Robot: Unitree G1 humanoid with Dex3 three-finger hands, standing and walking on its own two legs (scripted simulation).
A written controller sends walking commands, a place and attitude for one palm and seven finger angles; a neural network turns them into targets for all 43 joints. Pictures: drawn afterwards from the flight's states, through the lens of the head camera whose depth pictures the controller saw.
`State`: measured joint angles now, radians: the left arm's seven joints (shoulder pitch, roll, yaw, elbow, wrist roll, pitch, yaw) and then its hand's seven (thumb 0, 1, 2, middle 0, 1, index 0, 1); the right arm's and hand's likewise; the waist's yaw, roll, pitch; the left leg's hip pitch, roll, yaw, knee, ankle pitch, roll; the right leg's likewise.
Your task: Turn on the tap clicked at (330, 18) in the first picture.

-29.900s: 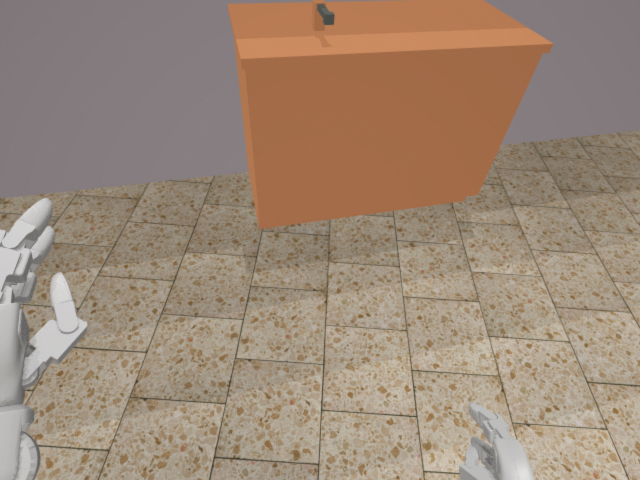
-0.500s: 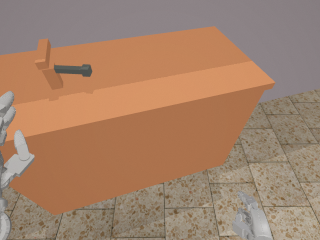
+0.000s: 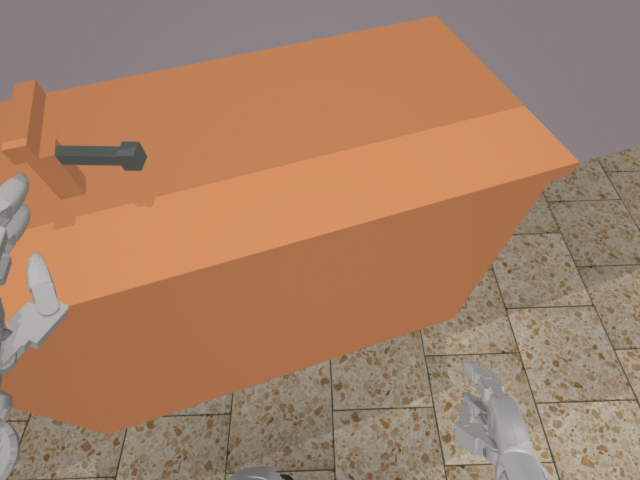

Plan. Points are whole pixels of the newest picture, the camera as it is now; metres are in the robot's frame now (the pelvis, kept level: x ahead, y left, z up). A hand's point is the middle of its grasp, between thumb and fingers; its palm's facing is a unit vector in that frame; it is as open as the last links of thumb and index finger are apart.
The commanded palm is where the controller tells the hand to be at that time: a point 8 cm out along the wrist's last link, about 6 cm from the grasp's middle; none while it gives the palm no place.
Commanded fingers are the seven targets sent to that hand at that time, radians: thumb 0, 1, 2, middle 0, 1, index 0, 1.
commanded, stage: come to a stop and stand still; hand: left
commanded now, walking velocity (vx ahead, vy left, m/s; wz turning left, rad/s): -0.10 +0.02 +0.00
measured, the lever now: (131, 156) +0.49 +0.30 +0.09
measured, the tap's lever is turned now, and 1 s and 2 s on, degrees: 70 70 70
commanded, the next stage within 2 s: none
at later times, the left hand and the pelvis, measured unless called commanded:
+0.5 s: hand out of the picture +0.20 +0.28 +0.18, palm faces +0.49 -0.79 -0.38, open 7.4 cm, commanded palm +0.12 +0.29 +0.18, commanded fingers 0.00 0.90 0.90 -0.20 -0.30 -0.20 -0.30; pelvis -0.04 +0.01 +0.00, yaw -1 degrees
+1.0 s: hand out of the picture +0.11 +0.31 +0.17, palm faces +0.46 -0.83 -0.31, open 7.4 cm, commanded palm +0.05 +0.34 +0.18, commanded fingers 0.00 0.90 0.90 -0.20 -0.30 -0.20 -0.30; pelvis -0.10 +0.06 +0.01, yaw +3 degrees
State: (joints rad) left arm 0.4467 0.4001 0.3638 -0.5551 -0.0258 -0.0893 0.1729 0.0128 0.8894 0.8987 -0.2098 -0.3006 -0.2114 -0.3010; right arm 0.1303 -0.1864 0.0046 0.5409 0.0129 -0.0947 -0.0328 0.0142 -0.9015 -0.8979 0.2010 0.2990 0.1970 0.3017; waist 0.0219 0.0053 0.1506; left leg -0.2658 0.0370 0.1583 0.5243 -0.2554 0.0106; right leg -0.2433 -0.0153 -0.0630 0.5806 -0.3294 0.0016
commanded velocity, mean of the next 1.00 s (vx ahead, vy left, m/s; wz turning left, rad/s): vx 0.00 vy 0.00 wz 0.00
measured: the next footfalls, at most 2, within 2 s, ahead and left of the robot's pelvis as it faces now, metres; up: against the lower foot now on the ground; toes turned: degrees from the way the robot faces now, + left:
left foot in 0.30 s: +0.03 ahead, +0.12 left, +0.00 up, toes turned +6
right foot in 1.66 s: -0.13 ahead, +0.02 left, +0.00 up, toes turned +2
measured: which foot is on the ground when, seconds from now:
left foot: down 0.00-0.06, up 0.08-0.28, down 0.30-1.00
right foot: down 0.00-1.00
